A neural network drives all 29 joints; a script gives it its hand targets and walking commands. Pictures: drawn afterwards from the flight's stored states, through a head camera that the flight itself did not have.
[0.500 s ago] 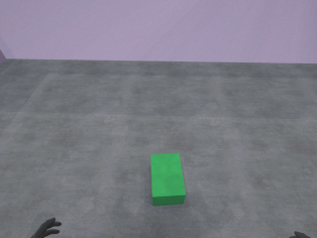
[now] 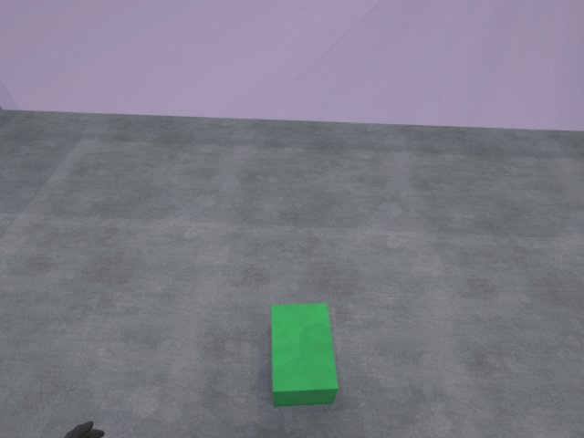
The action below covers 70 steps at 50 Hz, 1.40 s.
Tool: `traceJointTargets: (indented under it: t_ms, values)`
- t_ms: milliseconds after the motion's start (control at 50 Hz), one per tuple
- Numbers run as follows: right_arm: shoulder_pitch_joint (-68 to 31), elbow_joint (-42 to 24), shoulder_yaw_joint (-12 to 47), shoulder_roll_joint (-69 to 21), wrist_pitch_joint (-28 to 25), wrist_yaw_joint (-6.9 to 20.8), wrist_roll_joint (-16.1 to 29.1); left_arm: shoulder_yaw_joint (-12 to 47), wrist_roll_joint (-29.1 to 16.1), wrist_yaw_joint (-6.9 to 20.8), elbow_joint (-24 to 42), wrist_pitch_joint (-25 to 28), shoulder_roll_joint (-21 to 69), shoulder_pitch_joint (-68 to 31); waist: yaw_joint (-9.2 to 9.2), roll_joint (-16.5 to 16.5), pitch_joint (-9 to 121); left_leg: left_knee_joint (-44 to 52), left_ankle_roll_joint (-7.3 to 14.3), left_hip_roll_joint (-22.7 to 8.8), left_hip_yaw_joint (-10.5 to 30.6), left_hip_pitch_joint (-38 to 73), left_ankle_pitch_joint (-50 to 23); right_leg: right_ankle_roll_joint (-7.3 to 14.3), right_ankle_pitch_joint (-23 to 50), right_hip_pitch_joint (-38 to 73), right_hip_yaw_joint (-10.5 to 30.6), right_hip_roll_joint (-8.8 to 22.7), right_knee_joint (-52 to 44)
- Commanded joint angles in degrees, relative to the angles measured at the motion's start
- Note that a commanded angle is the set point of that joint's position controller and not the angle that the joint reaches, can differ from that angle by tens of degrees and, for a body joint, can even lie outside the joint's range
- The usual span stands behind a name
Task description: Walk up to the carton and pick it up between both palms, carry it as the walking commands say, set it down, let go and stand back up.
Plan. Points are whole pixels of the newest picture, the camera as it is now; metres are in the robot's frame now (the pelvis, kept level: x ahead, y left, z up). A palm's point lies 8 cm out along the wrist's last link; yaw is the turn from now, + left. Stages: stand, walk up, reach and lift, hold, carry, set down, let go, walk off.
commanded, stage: walk up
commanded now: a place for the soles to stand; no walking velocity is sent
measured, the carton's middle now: (301, 353) +0.51 -0.02 -0.66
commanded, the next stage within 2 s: none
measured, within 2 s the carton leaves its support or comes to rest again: neither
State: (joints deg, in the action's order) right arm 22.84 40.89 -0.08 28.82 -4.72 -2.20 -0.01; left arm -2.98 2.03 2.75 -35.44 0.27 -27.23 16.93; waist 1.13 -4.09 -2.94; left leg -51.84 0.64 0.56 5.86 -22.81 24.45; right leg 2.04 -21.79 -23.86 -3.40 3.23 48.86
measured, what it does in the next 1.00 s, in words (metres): steps on the spot: left foot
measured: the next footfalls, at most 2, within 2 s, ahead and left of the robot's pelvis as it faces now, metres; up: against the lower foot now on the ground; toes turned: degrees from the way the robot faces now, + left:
left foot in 0.24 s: +0.11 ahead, +0.15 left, +0.00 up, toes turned -3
left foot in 1.80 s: +0.04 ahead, +0.14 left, +0.00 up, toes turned -5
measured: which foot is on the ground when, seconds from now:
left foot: up 0.00-0.22, down 0.24-1.00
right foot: down 0.00-1.00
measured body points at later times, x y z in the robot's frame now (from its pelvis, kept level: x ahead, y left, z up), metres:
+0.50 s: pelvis +0.04 +0.01 +0.01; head +0.05 +0.01 +0.46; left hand +0.15 +0.34 -0.07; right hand +0.13 -0.34 -0.07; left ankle +0.07 +0.16 -0.70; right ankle +0.04 -0.10 -0.70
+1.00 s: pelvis +0.03 +0.02 +0.01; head +0.04 +0.03 +0.46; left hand +0.16 +0.35 -0.06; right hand +0.13 -0.32 -0.07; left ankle +0.07 +0.16 -0.70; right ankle +0.05 -0.10 -0.70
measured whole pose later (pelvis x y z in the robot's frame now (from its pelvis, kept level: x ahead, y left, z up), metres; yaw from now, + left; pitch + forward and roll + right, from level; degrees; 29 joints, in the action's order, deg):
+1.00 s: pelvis +0.03 +0.02 +0.01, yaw +1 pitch -2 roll +1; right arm 20.8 40.8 -0.1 28.9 -4.5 -2.4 0.0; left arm -3.0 1.1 1.6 -35.4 -0.3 -27.1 13.9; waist 1.1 -1.6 -2.6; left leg -43.9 0.2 1.9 4.6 -22.4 19.4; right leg 0.6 -23.8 -20.0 -4.2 3.7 45.6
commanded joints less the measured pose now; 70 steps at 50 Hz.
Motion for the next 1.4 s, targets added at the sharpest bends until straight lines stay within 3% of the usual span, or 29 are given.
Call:
traceJointTargets:
  t_ms: [0,60,140,200,240,260,320,360,400,460,520,560,600,640,680,720,760,800,840,920,960,1000,1040,1160,1200,1220,1300,1340,1380]
  values:
    - [-1.40,-0.01,-4.41,11.41,-0.08,-1.63,-0.06,-6.89,-0.84,-1.58,0.86,2.01,-15.83,3.07,3.01,1.28,-1.33,-13.97,0.19,1.09,-0.97,-19.93,5.04,8.31,-6.37,12.81,30.31,20.64,-31.58]
    - [2.19,1.14,-3.50,8.38,-0.49,-0.71,0.08,-4.75,-0.97,-2.21,0.33,1.94,-10.93,2.10,1.48,-3.03,-0.21,-4.12,0.24,-1.22,-5.73,-13.98,3.09,8.48,22.73,16.21,13.28,13.04,-21.99]
    - [1.54,-0.46,-2.88,6.38,-1.06,-0.46,0.12,-4.05,-1.22,-1.92,0.88,1.45,-10.77,4.01,2.74,-5.86,5.06,6.14,1.37,0.57,-10.08,-6.62,0.38,10.04,42.09,18.84,7.87,12.44,-13.70]
    - [5.13,0.83,-3.52,8.06,-2.15,-1.04,-0.95,-3.40,-1.86,-1.54,1.22,0.50,-9.65,-0.36,-0.82,-2.95,5.65,17.10,3.77,0.60,-3.92,7.83,-15.01,5.57,26.02,5.49,4.76,9.24,-6.32]
    - [2.40,-1.13,-5.17,15.48,-2.01,-1.56,-1.38,-3.31,-2.37,-1.74,1.77,-0.33,-7.78,-1.41,-0.49,11.87,3.78,20.28,13.59,-14.87,25.81,5.19,-21.32,0.15,-3.05,-3.98,3.75,-0.06,2.69]
    - [0.82,-1.35,-5.47,16.32,-1.41,-1.42,-0.98,-3.73,-2.34,-2.08,0.87,-0.69,-8.97,-2.23,-0.66,12.35,2.35,22.09,17.43,-17.30,28.72,0.35,-20.52,0.09,-14.32,-0.57,5.00,-1.02,4.79]
    - [-4.76,-1.87,-4.11,12.49,0.08,-0.94,-0.88,-4.39,-0.96,-2.22,-1.43,0.60,-10.29,1.26,2.99,7.17,-0.32,15.47,10.44,-7.94,17.91,-11.65,-8.22,2.43,-12.41,8.81,10.67,2.44,-14.74]
    - [-5.08,-1.03,-3.26,8.59,0.60,-0.90,0.08,-5.27,-0.33,-2.13,-1.70,1.85,-15.37,2.45,3.40,-5.15,-2.10,-0.55,2.79,3.62,-2.83,-17.59,2.31,8.18,-15.50,11.53,27.10,17.60,-30.93]
    - [-2.26,0.77,-3.63,9.94,0.30,-0.77,0.28,-4.62,-0.95,-1.91,-1.12,1.85,-13.19,-0.89,1.20,-0.06,-0.78,-1.64,1.53,-0.56,-3.78,-10.19,5.97,11.52,4.92,10.44,21.85,19.00,-25.96]
    - [1.80,1.43,-3.18,8.31,-1.67,-0.55,-0.37,-3.20,-1.42,-2.04,-0.67,1.06,-10.36,-3.38,-0.95,-2.45,5.40,15.14,3.47,0.31,-4.01,3.73,-14.03,6.07,27.48,10.22,5.92,9.36,-10.59]
    - [-0.31,-0.32,-4.40,14.41,-1.84,-1.14,-0.76,-3.53,-2.42,-2.05,0.00,-0.12,-9.03,-3.70,-0.44,8.86,6.26,15.50,14.22,-12.72,21.86,5.79,-34.26,0.07,0.85,1.92,4.07,0.14,0.88]
    - [-2.06,-0.61,-4.35,14.50,-0.86,-1.18,-0.67,-3.58,-1.88,-2.30,-0.54,-0.26,-8.26,-3.47,0.59,10.68,3.77,17.91,15.51,-13.55,24.12,1.59,-28.29,0.88,-9.42,3.22,4.76,-0.76,-3.54]
    - [-4.56,-1.17,-3.48,11.92,-0.24,-0.91,-0.66,-4.08,-0.94,-2.30,-1.49,0.74,-10.84,-1.87,2.37,5.88,2.43,13.88,9.58,-7.37,16.27,-8.30,-18.12,3.43,-5.37,10.64,10.89,3.90,-14.68]
    - [-5.42,-0.39,-2.98,9.25,0.19,-0.80,0.17,-4.63,-0.73,-2.15,-1.82,1.44,-14.08,-0.62,2.61,-1.73,1.81,1.96,2.88,2.68,-3.11,-11.15,-6.16,10.14,-7.13,12.72,20.14,15.51,-26.23]
    - [-2.37,0.96,-3.28,9.73,-0.09,-0.65,0.35,-3.95,-0.98,-1.72,-1.02,1.29,-13.07,-4.42,0.37,-1.34,0.90,3.66,2.48,-0.03,-5.70,-4.73,3.83,12.08,5.43,8.52,17.10,17.77,-23.33]
    - [0.25,1.41,-3.27,9.70,-1.47,-0.43,-0.28,-2.96,-1.19,-1.73,-0.79,0.80,-10.62,-6.47,-1.37,-0.57,4.15,14.55,4.14,-0.86,0.02,4.87,-14.49,6.17,13.58,5.39,7.08,9.46,-13.07]
    - [-0.28,0.40,-4.41,14.55,-2.04,-0.82,-1.16,-3.34,-1.75,-1.79,-0.41,-0.20,-9.64,-5.78,-0.59,8.32,5.35,17.96,11.40,-10.56,21.46,6.08,-22.92,0.92,1.42,-0.14,3.76,1.20,-1.24]
    - [-1.24,0.09,-4.54,15.27,-1.24,-1.01,-0.86,-3.51,-1.82,-2.07,-0.59,-0.59,-8.86,-5.50,-0.26,10.26,3.88,21.02,15.60,-14.06,26.88,3.51,-22.30,0.73,-11.49,0.82,4.86,-0.98,-1.21]
    - [-4.38,-0.73,-3.87,13.30,-0.42,-0.85,-1.21,-3.83,-1.28,-2.08,-1.28,0.23,-9.42,-3.98,1.46,8.46,2.34,18.59,11.72,-9.96,21.15,-3.72,-16.42,2.17,-8.02,6.81,7.42,0.78,-11.64]
    - [-3.53,1.07,-3.35,9.76,-0.03,-0.49,0.00,-4.20,-0.93,-1.64,-1.24,1.12,-13.26,-4.32,0.89,-1.14,1.76,5.57,2.21,1.43,-5.20,-5.19,-0.18,11.27,-6.18,9.20,17.61,16.64,-25.78]
    - [-1.08,1.58,-3.30,9.96,-0.99,-0.21,-0.30,-3.39,-1.01,-1.50,-0.86,0.60,-11.46,-6.66,-0.90,0.05,3.19,13.70,3.56,-0.03,-1.27,2.54,-8.11,7.40,1.93,5.59,9.61,11.11,-17.98]
    - [1.14,1.11,-4.92,15.40,-1.35,-1.45,-0.66,-3.57,-1.18,-1.57,0.72,-1.43,-10.07,-8.45,-1.61,6.62,3.98,16.39,9.85,-10.18,17.93,5.47,-34.37,1.93,13.02,-0.16,2.85,2.08,1.03]
    - [2.41,0.09,-5.41,17.04,-0.81,-2.13,-0.73,-3.63,-1.82,-1.91,1.35,-2.78,-9.05,-8.46,-1.84,11.46,3.53,20.90,18.60,-18.98,31.28,6.10,-42.88,0.05,-13.96,-4.20,6.65,-1.13,11.58]
    - [-3.34,-1.83,-4.34,13.60,0.99,-2.50,-1.33,-4.75,-0.59,-1.51,-1.22,-1.71,-8.17,-1.22,2.36,11.03,3.48,14.67,10.41,-9.41,17.31,-5.49,-26.74,1.94,-2.39,12.03,4.87,-2.00,-13.93]
    - [-3.14,-1.67,-3.38,9.58,1.17,-2.31,-0.08,-5.82,0.54,-1.64,-0.65,-0.95,-15.48,-2.60,2.89,-5.99,1.53,0.36,3.71,2.45,-0.48,-15.57,-4.66,8.04,-11.03,12.77,21.73,15.19,-30.19]
    - [-4.87,-0.98,-4.54,10.56,1.55,-2.84,-0.24,-5.53,-0.30,-1.22,0.26,-0.95,-14.75,-5.52,2.32,-6.00,-1.17,-8.09,1.84,2.88,-4.98,-12.47,8.59,12.09,-7.74,6.23,24.18,21.30,-32.71]
    - [1.81,1.62,-3.95,9.22,0.58,-1.63,0.07,-3.98,-0.11,-1.39,1.12,-0.90,-11.23,-6.99,0.26,-6.51,-0.02,1.70,1.46,0.09,-8.27,-4.99,4.41,11.07,10.73,9.16,11.26,13.23,-22.14]
    - [3.01,2.06,-4.01,9.40,-0.15,-1.26,-0.42,-3.72,-0.23,-0.93,1.33,-1.37,-11.24,-6.85,-0.36,-5.24,2.24,10.64,2.12,1.35,-9.67,2.19,-1.16,9.17,7.23,6.44,8.27,11.63,-17.63]
    - [4.12,2.28,-4.58,11.28,-0.86,-1.69,-1.12,-3.53,-0.52,-0.68,1.25,-1.99,-10.18,-8.32,-2.11,-1.67,-0.23,18.22,3.93,0.10,-0.69,7.00,-4.40,5.65,-2.19,-1.65,7.01,8.93,-12.31]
